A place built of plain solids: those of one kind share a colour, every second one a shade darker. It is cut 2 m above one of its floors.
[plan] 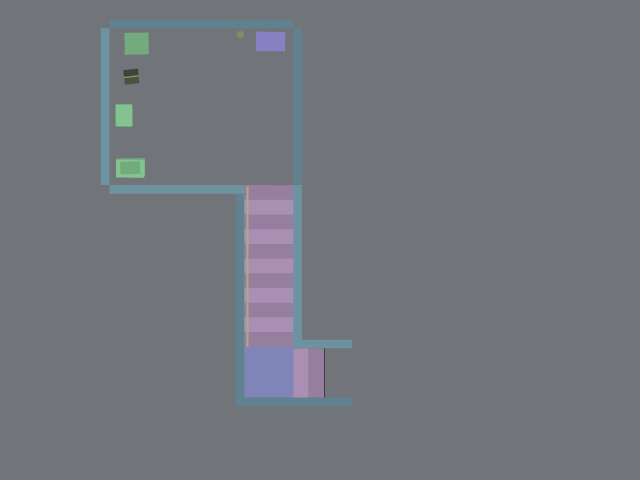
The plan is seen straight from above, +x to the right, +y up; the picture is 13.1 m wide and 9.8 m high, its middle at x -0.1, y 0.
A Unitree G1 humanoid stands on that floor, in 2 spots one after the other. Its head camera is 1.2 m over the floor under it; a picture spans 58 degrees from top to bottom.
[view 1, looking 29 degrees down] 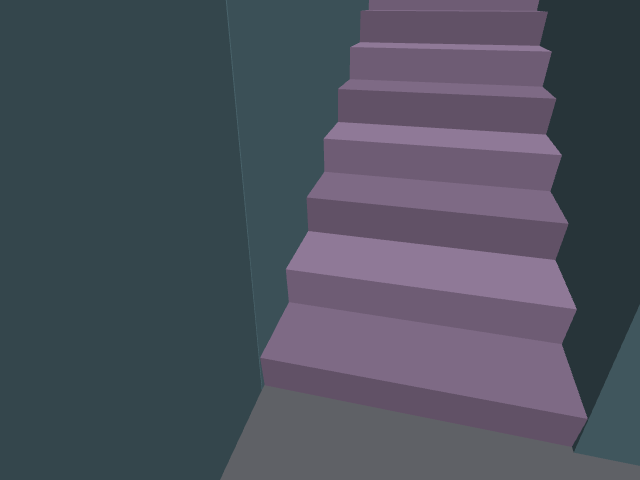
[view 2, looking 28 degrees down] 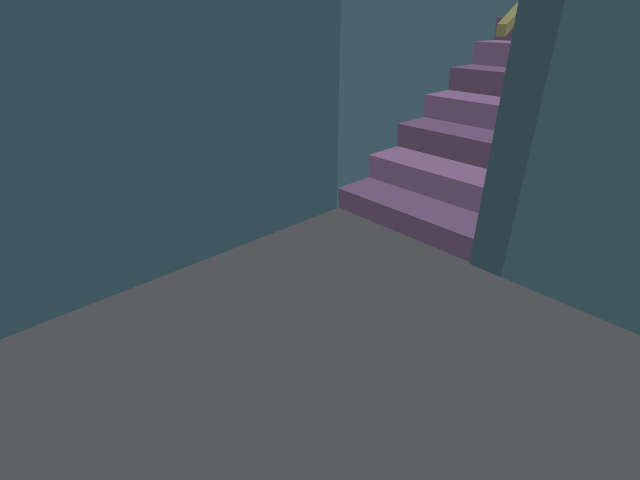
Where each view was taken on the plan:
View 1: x -1.10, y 2.12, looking -76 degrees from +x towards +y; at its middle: tread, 1.83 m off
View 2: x -2.56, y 3.06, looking -43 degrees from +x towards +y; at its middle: ground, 2.56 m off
